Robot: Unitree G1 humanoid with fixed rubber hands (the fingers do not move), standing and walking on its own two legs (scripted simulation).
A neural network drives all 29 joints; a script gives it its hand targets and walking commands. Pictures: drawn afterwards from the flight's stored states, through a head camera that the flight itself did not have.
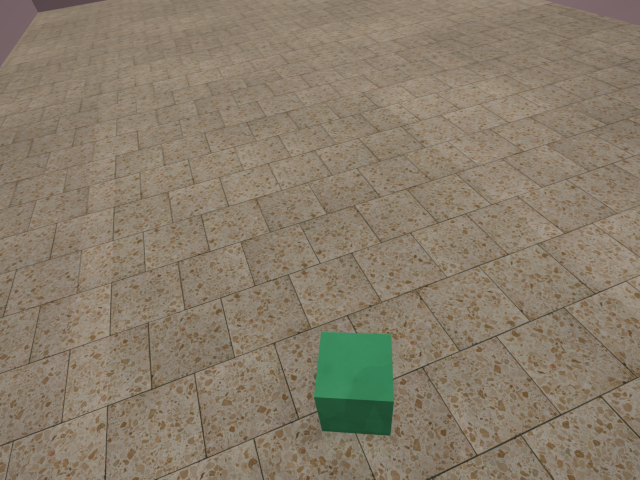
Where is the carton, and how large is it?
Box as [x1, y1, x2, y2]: [314, 332, 393, 435]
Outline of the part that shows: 321,332 314,398 322,430 389,435 393,405 390,334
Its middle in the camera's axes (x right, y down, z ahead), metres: +0.11 +0.43 +1.17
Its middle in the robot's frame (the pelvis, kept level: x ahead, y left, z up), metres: +0.57 -0.05 -0.65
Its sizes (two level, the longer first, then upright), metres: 0.210 0.200 0.250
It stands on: the floor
